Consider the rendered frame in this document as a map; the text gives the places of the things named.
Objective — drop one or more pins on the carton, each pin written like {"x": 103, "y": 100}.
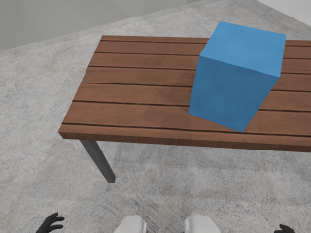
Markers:
{"x": 235, "y": 72}

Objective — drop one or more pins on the left robot hand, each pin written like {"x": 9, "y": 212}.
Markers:
{"x": 46, "y": 225}

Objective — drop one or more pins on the left robot thigh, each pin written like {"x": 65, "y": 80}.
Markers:
{"x": 132, "y": 224}

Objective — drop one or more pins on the robot thigh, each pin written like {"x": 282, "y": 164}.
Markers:
{"x": 132, "y": 224}
{"x": 200, "y": 224}

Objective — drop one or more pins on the right robot thigh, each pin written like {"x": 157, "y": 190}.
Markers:
{"x": 200, "y": 224}

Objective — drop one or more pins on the table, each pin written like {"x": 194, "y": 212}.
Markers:
{"x": 137, "y": 89}

